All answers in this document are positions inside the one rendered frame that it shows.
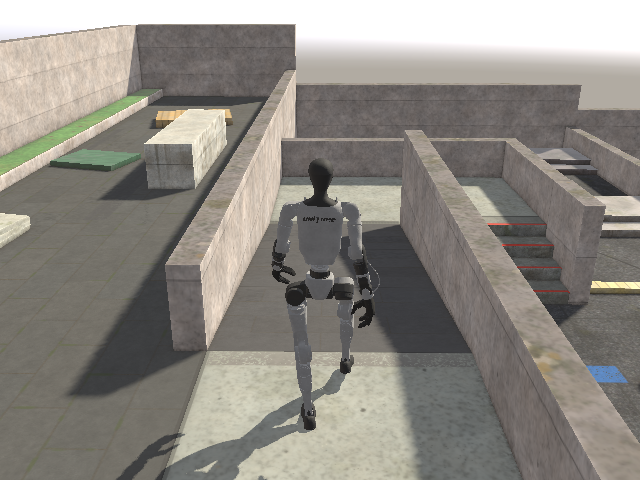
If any left robot forearm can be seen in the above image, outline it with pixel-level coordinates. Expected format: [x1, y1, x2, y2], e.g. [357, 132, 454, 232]
[271, 239, 286, 271]

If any right robot upper arm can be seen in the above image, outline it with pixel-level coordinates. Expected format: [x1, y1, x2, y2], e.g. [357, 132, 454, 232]
[341, 202, 363, 260]

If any robot left foot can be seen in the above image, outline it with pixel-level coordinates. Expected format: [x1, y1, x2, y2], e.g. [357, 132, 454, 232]
[301, 403, 316, 430]

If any right robot hand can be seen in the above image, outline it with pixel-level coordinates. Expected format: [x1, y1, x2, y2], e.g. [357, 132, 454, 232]
[351, 297, 375, 328]

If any left robot shin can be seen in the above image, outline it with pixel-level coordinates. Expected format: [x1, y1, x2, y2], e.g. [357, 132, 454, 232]
[294, 346, 313, 416]

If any left robot upper arm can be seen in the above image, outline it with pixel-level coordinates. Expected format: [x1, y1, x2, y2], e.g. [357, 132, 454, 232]
[275, 201, 300, 254]

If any left robot hand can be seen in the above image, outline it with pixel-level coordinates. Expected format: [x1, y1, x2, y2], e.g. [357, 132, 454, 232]
[272, 265, 296, 284]

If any right robot forearm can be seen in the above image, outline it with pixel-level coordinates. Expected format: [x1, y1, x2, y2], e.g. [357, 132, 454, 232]
[353, 244, 374, 300]

